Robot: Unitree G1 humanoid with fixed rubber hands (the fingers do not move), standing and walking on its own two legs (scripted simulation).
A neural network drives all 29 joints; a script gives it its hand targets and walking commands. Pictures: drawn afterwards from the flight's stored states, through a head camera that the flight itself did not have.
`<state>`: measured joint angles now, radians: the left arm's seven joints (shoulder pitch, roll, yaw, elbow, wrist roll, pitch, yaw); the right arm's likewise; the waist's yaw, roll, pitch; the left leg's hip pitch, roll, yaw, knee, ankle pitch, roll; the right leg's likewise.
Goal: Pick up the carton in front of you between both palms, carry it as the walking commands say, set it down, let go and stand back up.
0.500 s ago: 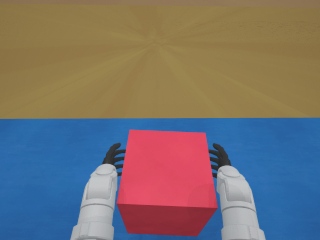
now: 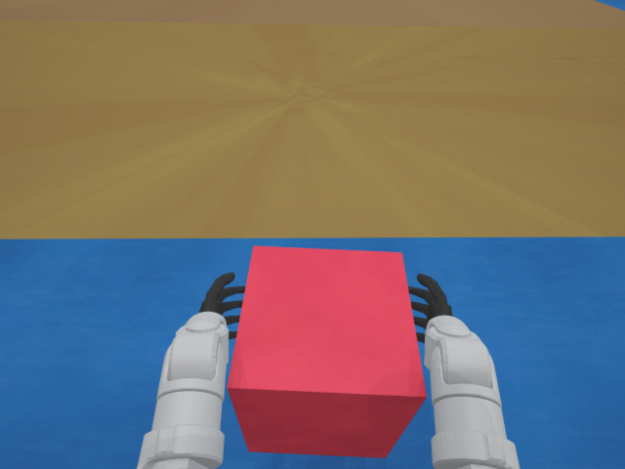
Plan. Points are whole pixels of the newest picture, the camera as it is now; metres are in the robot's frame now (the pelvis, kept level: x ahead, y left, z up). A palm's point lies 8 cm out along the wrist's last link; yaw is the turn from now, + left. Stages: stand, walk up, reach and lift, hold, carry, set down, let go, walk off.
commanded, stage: hold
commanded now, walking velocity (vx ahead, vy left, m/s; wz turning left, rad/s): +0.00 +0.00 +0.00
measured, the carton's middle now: (322, 356) +0.29 +0.00 -0.03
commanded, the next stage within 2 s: carry in 0.30 s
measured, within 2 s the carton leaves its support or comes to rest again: neither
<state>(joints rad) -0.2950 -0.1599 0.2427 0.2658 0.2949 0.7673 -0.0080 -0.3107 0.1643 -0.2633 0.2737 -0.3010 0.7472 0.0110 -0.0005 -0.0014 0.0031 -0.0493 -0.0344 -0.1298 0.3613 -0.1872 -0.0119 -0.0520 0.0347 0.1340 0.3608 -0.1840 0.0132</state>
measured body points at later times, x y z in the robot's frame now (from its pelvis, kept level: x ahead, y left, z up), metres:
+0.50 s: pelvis +0.03 -0.01 -0.01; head -0.01 -0.02 +0.44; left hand +0.33 +0.14 +0.06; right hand +0.34 -0.16 +0.06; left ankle +0.02 +0.13 -0.75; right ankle +0.02 -0.14 -0.74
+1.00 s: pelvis +0.28 -0.04 -0.02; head +0.25 -0.05 +0.43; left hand +0.53 +0.10 +0.08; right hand +0.52 -0.20 +0.07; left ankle +0.11 +0.09 -0.74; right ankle +0.37 -0.13 -0.75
